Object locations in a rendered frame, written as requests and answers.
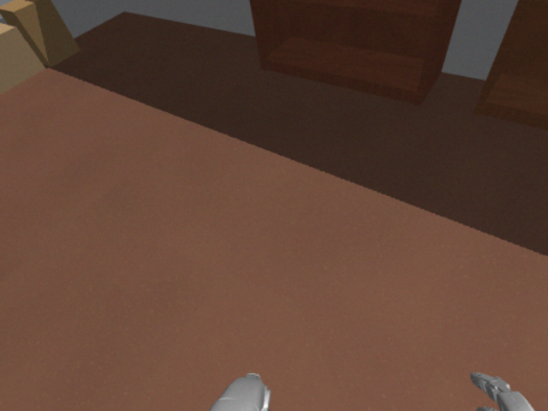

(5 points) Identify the bookshelf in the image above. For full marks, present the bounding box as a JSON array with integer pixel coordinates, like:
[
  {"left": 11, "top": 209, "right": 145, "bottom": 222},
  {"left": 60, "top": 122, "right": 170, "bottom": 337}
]
[
  {"left": 249, "top": 0, "right": 462, "bottom": 106},
  {"left": 473, "top": 0, "right": 548, "bottom": 131}
]

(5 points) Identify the right robot hand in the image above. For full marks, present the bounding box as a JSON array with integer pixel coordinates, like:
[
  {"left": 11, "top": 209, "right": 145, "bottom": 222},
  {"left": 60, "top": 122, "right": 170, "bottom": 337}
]
[{"left": 470, "top": 372, "right": 534, "bottom": 411}]

